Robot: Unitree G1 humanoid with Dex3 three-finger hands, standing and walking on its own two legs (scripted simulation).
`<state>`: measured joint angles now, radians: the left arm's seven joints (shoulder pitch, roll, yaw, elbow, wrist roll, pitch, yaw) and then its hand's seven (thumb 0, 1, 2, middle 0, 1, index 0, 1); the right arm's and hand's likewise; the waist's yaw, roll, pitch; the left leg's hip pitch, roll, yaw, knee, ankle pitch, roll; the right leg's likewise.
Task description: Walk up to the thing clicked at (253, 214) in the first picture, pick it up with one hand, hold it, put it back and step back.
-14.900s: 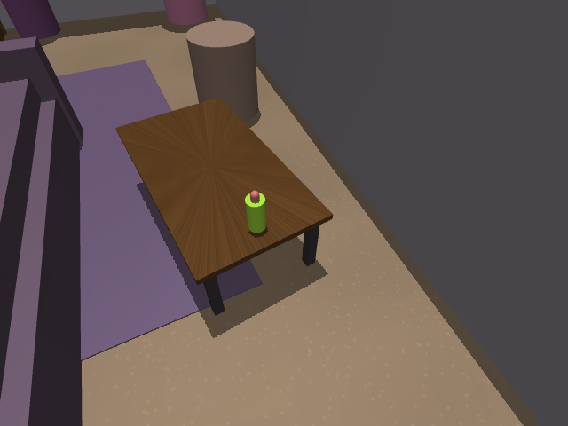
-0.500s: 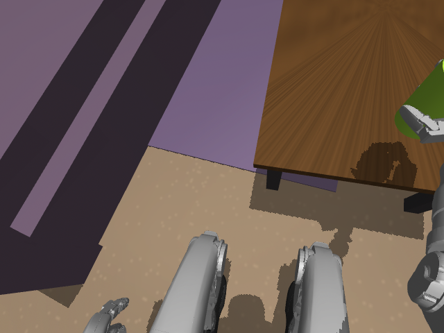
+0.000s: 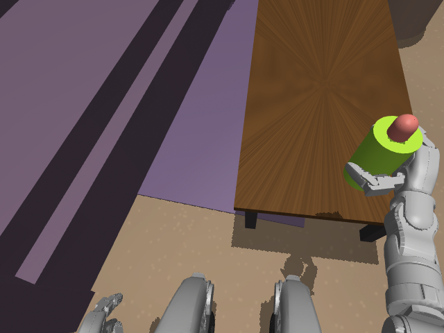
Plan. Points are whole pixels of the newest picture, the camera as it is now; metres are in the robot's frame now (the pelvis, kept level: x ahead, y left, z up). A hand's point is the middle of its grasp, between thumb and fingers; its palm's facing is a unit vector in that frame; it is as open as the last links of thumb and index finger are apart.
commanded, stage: lift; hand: right
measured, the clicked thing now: (382, 151) +0.43 -0.22 +0.05
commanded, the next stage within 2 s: hold in 1.10 s
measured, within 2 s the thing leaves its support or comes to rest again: neither
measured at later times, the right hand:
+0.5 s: hand (395, 156) +0.39 -0.21 +0.10, palm faces +0.26 +0.97 -0.02, open 9.9 cm
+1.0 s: hand (395, 149) +0.38 -0.19 +0.14, palm faces +0.25 +0.97 -0.01, open 9.9 cm
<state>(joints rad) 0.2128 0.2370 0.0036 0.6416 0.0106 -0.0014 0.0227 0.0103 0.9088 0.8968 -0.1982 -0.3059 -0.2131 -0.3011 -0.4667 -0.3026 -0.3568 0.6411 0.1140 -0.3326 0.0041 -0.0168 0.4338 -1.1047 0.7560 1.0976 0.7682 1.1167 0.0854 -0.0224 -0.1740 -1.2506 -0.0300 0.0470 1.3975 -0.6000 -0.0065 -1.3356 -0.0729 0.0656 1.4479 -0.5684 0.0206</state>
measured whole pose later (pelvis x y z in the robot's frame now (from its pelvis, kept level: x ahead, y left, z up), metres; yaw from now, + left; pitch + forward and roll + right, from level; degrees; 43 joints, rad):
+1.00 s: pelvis +0.03 +0.00 +0.10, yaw -2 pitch +11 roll +2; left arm 0.25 0.21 0.01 0.68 0.02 -0.03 0.05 0.01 0.91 0.89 -0.19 -0.30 -0.20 -0.30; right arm -0.20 -0.17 -0.18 0.51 0.12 -0.40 -0.07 -0.02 0.46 -1.14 0.76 1.11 0.77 1.13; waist 0.04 -0.01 -0.07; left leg -0.65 -0.01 0.01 0.91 -0.46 -0.01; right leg -0.71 -0.06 0.01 0.95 -0.43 0.02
